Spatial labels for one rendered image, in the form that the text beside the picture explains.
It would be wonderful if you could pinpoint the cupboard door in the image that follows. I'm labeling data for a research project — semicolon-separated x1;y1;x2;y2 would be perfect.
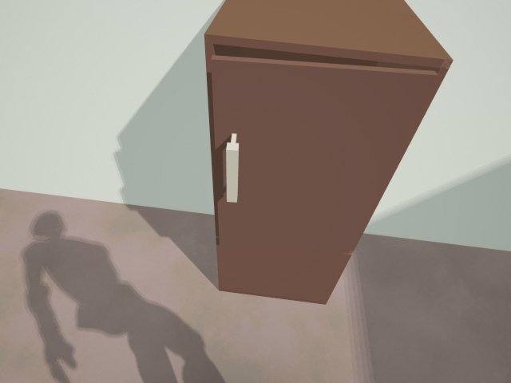
211;55;438;254

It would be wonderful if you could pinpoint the handle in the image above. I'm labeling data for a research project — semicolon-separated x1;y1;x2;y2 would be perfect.
226;133;239;203

